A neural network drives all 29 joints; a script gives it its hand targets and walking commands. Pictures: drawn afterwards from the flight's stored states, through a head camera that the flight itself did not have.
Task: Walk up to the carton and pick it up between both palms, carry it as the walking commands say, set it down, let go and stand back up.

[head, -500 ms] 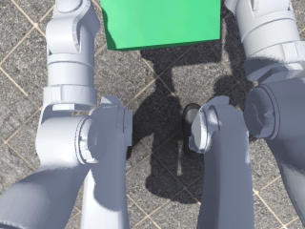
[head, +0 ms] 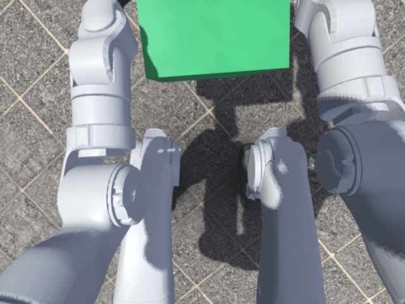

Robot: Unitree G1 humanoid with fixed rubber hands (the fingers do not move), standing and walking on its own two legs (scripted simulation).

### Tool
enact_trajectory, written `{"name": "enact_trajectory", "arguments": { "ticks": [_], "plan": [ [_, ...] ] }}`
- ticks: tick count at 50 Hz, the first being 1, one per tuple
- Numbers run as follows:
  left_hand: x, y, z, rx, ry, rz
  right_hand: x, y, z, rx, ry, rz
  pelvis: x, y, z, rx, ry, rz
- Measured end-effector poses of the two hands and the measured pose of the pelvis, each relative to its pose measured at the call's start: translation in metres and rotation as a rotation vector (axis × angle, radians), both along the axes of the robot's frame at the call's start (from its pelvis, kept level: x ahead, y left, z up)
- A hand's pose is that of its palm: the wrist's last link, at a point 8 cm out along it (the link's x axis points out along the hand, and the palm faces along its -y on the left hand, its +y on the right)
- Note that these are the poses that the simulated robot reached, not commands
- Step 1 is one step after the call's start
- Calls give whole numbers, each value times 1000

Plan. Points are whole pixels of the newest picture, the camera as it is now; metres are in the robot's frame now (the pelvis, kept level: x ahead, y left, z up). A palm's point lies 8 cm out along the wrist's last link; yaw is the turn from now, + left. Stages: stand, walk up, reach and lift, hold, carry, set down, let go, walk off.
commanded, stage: reach and lift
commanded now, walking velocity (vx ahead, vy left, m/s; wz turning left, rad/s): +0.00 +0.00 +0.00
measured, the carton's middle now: out of the picture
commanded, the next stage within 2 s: none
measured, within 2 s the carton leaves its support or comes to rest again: neither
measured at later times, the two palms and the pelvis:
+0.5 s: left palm out of the picture +0.51 +0.15 +0.01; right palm out of the picture +0.55 -0.12 +0.00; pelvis -0.01 +0.00 +0.05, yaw +0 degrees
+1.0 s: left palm out of the picture +0.49 +0.14 +0.11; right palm out of the picture +0.51 -0.13 +0.10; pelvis +0.03 +0.00 +0.11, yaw +0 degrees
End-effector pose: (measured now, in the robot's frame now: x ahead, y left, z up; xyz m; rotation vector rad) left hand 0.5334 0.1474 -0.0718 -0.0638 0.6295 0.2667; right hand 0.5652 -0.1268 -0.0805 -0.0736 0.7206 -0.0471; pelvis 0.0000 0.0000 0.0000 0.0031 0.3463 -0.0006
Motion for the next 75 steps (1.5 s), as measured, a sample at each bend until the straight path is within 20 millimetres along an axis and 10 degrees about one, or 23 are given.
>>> {"name": "enact_trajectory", "arguments": {
  "ticks": [39, 57, 75],
  "plan": [
    [-32, -2, 124, 10, -2, -5, -35, -2, 121, 4, 0, -7, 3, -2, 84, -6, -64, 2],
    [-39, -5, 233, -8, 19, -45, -58, -5, 232, 14, 6, -81, 61, -4, 146, -6, 120, 4],
    [-60, -4, 262, 70, 45, -42, -66, -2, 263, 21, 4, -53, 96, -7, 204, -3, 106, 9]
  ]
}}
